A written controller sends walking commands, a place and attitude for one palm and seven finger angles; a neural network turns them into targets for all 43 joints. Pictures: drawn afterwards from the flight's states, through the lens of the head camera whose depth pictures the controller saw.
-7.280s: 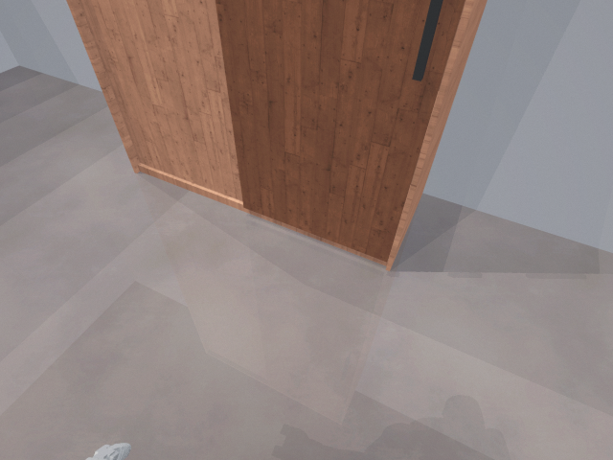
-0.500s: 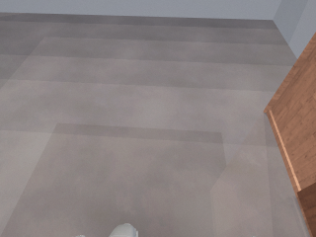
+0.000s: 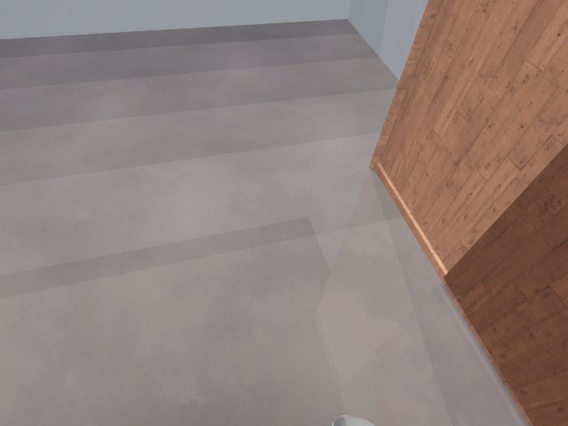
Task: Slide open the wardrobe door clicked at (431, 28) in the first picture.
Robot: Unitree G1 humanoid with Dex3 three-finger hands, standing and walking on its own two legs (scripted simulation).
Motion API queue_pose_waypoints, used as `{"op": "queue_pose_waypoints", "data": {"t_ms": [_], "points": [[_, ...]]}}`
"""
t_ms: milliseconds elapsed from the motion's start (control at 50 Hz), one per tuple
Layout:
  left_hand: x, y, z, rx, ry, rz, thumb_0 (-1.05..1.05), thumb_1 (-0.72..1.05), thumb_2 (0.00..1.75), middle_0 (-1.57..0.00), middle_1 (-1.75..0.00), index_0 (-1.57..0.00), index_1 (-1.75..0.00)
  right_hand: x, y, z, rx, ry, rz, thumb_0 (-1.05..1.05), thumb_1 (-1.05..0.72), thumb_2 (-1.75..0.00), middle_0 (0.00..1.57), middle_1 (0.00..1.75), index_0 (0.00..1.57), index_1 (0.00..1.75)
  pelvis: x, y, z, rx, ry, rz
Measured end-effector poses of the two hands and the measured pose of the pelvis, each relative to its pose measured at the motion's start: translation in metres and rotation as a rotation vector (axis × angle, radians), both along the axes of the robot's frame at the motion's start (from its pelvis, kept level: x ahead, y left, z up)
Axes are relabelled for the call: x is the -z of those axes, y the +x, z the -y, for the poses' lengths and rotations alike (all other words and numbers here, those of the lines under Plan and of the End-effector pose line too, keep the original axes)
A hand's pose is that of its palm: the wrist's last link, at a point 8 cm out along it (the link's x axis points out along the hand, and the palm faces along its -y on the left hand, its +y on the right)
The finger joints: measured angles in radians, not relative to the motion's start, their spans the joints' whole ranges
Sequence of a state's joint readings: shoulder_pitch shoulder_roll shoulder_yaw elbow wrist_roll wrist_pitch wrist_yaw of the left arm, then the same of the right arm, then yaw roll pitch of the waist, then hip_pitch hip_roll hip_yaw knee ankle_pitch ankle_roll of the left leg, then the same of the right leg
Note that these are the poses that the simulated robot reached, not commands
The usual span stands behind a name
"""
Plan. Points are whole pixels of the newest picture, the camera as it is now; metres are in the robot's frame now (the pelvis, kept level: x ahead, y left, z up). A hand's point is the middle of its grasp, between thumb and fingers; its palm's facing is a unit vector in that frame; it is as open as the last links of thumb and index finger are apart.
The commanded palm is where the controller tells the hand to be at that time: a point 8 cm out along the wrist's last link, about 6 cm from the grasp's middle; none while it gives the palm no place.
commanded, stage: turn to face it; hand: right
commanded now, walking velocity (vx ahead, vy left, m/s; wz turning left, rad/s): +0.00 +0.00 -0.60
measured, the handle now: out of the picture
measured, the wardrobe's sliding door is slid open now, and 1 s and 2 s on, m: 0.00 0.00 0.00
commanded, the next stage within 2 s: take the last steps up to it in 1.94 s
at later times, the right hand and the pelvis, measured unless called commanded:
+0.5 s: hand out of the picture +0.05 -0.28 -0.16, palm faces +0.32 +0.91 -0.25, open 7.4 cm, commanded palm none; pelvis +0.00 -0.04 +0.00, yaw -17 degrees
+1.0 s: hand out of the picture -0.05 -0.19 -0.15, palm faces +0.57 +0.78 -0.27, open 7.4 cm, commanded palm none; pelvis +0.00 +0.01 +0.00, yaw -36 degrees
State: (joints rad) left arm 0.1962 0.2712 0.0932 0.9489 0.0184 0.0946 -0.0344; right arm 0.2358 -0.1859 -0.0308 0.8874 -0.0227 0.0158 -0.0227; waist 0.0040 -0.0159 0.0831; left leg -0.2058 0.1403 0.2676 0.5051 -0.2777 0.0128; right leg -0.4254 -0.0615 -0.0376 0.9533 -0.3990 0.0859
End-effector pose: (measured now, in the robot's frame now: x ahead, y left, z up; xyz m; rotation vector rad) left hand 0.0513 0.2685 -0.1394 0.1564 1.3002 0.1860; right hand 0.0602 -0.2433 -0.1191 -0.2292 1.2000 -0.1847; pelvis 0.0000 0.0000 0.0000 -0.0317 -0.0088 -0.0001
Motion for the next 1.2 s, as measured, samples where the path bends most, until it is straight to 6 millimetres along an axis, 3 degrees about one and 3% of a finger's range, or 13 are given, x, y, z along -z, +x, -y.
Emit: {"op": "queue_pose_waypoints", "data": {"t_ms": [140,220,340,460,620,700,840,960,1040,1140,1200], "points": [[-0.008,0.074,0.044,0.177,0.054,0.125,0.01,0.91,0.9,-0.2,-0.3,-0.2,-0.3,0.035,-0.062,0.049,0.161,0.028,-0.097,0.01,-0.9,-0.9,0.21,0.3,0.2,0.3,0.018,0.0,0.03,0.095,0.035,-0.01],[-0.022,0.093,0.069,0.238,0.067,0.185,0.01,0.91,0.9,-0.2,-0.3,-0.2,-0.3,0.038,-0.077,0.069,0.22,0.029,-0.137,0.01,-0.91,-0.9,0.2,0.3,0.2,0.3,0.013,-0.001,0.042,0.131,0.05,-0.004],[-0.032,0.093,0.09,0.29,0.06,0.163,0.01,0.91,0.9,-0.2,-0.3,-0.2,-0.3,0.021,-0.062,0.082,0.262,0.034,-0.031,0.01,-0.91,-0.9,0.2,0.3,0.2,0.3,0.0,-0.002,0.05,0.205,0.07,0.0],[-0.025,0.083,0.093,0.308,0.029,0.124,0.01,0.9,0.9,-0.21,-0.3,-0.2,-0.3,0.009,-0.044,0.081,0.288,0.015,0.054,0.01,-0.91,-0.9,0.2,0.3,0.2,0.3,-0.002,0.0,0.045,0.267,0.058,0.001],[-0.001,0.068,0.064,0.329,-0.006,0.026,0.01,0.9,0.9,-0.21,-0.3,-0.2,-0.3,-0.006,-0.023,0.056,0.315,-0.025,0.136,0.01,-0.91,-0.9,0.2,0.3,0.2,0.3,0.003,0.003,0.018,0.361,0.041,-0.008],[0.018,0.074,0.043,0.352,-0.023,-0.007,0.01,0.9,0.9,-0.21,-0.3,-0.2,-0.3,-0.009,-0.028,0.035,0.339,-0.063,0.175,0.01,-0.91,-0.9,0.2,0.3,0.2,0.3,0.013,0.005,-0.002,0.407,0.03,-0.007],[0.012,0.102,0.03,0.446,-0.024,-0.02,0.01,0.91,0.9,-0.2,-0.3,-0.2,-0.3,-0.018,-0.076,0.002,0.453,-0.056,0.111,0.01,-0.9,-0.9,0.21,0.3,0.2,0.3,0.001,0.007,-0.015,0.513,-0.002,0.01],[0.003,0.129,0.046,0.555,0.0,-0.023,0.01,0.91,0.9,-0.2,-0.3,-0.2,-0.3,-0.008,-0.123,-0.015,0.565,-0.021,0.049,0.01,-0.9,-0.9,0.21,0.3,0.2,0.3,-0.001,0.004,-0.015,0.595,-0.007,0.003],[-0.002,0.152,0.077,0.65,0.017,0.006,0.01,0.91,0.9,-0.2,-0.3,-0.19,-0.3,0.005,-0.164,-0.02,0.648,0.012,-0.006,0.01,-0.9,-0.9,0.21,0.3,0.2,0.3,0.002,-0.003,-0.006,0.651,0.006,-0.003],[-0.008,0.179,0.138,0.785,0.031,0.113,0.01,0.91,0.9,-0.2,-0.3,-0.19,-0.3,0.032,-0.223,-0.015,0.764,0.054,-0.068,0.01,-0.9,-0.9,0.21,0.3,0.21,0.3,0.016,-0.018,0.014,0.719,0.039,-0.005],[-0.016,0.184,0.17,0.84,0.02,0.176,0.01,0.91,0.9,-0.2,-0.3,-0.2,-0.3,0.04,-0.25,-0.008,0.818,0.068,-0.118,0.01,-0.9,-0.9,0.2,0.3,0.2,0.3,0.017,-0.024,0.022,0.741,0.037,-0.003]]}}
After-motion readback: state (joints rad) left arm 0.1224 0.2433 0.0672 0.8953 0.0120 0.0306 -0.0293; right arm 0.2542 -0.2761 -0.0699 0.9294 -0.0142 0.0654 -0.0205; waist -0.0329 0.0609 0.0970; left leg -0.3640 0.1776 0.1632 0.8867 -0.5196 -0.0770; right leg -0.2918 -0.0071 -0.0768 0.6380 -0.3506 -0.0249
